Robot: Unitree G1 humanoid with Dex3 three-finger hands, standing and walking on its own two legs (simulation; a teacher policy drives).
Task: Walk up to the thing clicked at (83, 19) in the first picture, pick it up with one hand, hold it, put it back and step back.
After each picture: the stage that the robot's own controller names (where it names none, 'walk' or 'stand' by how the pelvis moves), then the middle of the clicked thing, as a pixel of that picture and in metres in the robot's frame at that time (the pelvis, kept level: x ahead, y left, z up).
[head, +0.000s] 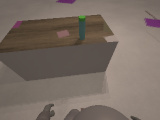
stand; (82, 28) +0.86 +0.16 +0.03
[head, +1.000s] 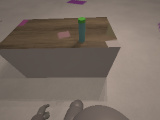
walk; (81, 30) +0.80 +0.17 +0.05
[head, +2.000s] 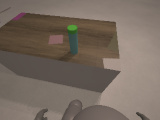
stand; (73, 41) +0.55 +0.21 +0.06
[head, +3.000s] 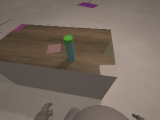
stand; (70, 50) +0.52 +0.22 +0.04
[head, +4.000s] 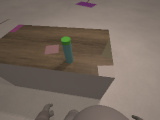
stand; (68, 51) +0.51 +0.23 +0.03
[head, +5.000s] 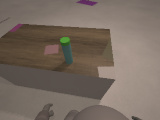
stand; (67, 52) +0.49 +0.23 +0.03
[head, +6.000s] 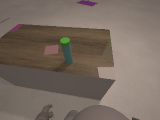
stand; (67, 52) +0.49 +0.23 +0.03
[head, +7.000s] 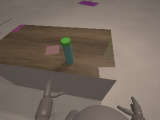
rise first; (68, 52) +0.49 +0.23 +0.03
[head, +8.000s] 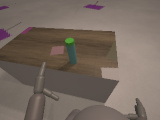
go down; (71, 52) +0.51 +0.22 +0.04
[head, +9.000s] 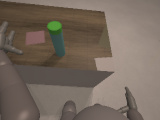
go down; (58, 42) +0.49 +0.21 +0.07
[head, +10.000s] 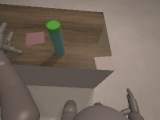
approach; (57, 41) +0.49 +0.22 +0.09
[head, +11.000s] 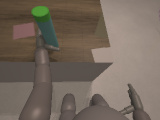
close in; (48, 32) +0.51 +0.23 +0.12
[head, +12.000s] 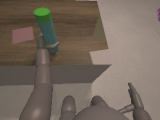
lift; (49, 34) +0.51 +0.22 +0.12
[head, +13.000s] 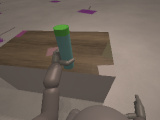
lift; (65, 49) +0.34 +0.17 +0.23
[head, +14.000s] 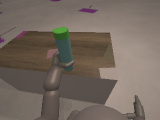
hold; (65, 52) +0.33 +0.17 +0.22
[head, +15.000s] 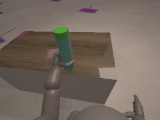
hold; (65, 51) +0.34 +0.17 +0.22
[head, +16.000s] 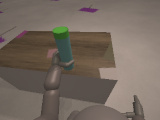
hold; (65, 51) +0.34 +0.17 +0.22
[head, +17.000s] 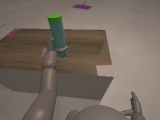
crouch; (59, 38) +0.44 +0.21 +0.23
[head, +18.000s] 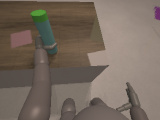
lower; (47, 35) +0.52 +0.23 +0.10
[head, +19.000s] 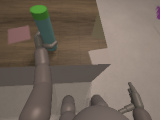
lower; (46, 32) +0.52 +0.22 +0.12
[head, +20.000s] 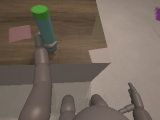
lower; (47, 32) +0.52 +0.22 +0.12
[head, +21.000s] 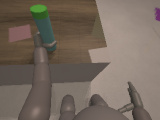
lower; (46, 32) +0.52 +0.23 +0.12
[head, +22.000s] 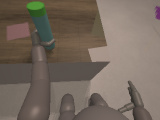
rest; (44, 30) +0.53 +0.23 +0.12
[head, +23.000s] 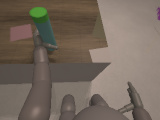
withdraw; (46, 33) +0.51 +0.23 +0.12
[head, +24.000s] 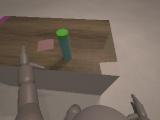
sink last; (65, 47) +0.48 +0.21 +0.08
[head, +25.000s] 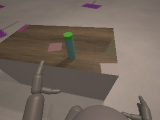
stand; (70, 47) +0.53 +0.23 +0.08
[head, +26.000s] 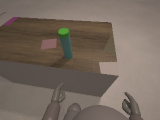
stand; (66, 45) +0.50 +0.23 +0.08
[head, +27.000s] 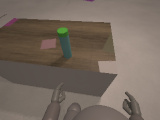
stand; (65, 45) +0.51 +0.23 +0.09
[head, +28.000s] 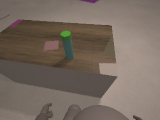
stand; (68, 47) +0.51 +0.22 +0.06
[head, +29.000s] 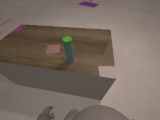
stand; (69, 51) +0.51 +0.22 +0.03
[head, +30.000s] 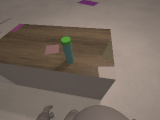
stand; (68, 51) +0.50 +0.22 +0.03
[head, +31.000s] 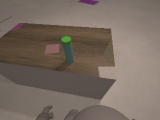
stand; (68, 51) +0.50 +0.22 +0.03
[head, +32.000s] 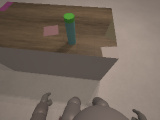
walk; (70, 31) +0.61 +0.20 +0.05
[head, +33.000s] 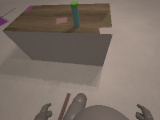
walk; (75, 16) +0.94 +0.28 +0.05
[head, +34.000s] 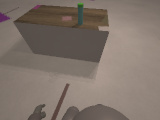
walk; (80, 14) +1.17 +0.20 +0.04
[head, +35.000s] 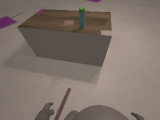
stand; (82, 19) +1.11 +0.19 +0.03
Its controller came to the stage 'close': yes
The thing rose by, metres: 0.21
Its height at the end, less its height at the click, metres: +0.00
